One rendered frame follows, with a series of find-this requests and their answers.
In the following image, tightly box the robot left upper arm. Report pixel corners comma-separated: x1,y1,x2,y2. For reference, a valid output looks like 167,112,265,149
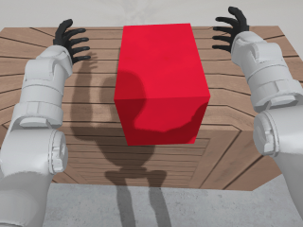
0,129,68,227

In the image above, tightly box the robot right forearm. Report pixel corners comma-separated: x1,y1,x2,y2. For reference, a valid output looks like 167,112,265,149
231,31,303,114

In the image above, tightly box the right robot hand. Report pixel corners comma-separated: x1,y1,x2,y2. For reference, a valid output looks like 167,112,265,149
212,6,250,54

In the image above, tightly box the robot left forearm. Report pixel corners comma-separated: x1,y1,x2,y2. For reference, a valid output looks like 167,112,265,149
0,44,73,175

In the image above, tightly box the robot right upper arm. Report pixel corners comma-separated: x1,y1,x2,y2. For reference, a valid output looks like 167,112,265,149
253,105,303,220

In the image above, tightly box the pedestal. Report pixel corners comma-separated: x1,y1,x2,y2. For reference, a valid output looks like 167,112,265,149
0,26,303,191

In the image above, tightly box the carton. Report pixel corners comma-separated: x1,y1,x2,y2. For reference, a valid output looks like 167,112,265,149
114,23,211,146

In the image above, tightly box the left robot hand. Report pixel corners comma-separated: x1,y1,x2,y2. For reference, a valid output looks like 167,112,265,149
53,19,91,65

